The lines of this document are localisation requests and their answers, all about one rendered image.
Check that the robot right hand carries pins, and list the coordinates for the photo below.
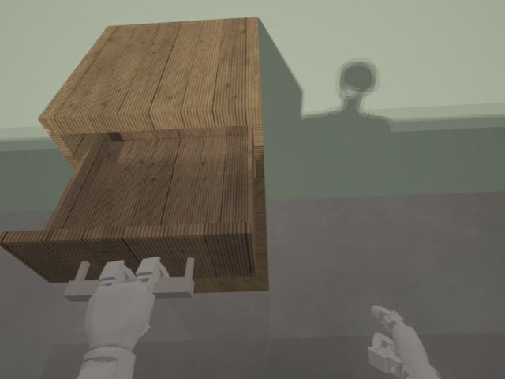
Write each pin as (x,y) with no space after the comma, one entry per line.
(389,355)

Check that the left robot forearm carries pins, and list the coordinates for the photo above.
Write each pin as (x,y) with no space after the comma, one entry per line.
(108,363)

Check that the right robot forearm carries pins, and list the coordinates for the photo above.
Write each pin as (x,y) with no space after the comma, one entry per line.
(419,370)

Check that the handle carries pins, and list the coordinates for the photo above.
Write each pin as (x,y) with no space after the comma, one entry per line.
(80,290)

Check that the drawer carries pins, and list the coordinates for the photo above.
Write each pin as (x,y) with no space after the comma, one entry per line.
(168,193)

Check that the cabinet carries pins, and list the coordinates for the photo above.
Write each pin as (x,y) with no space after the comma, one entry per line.
(172,75)

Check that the robot left hand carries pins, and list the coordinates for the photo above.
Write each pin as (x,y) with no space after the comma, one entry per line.
(118,313)

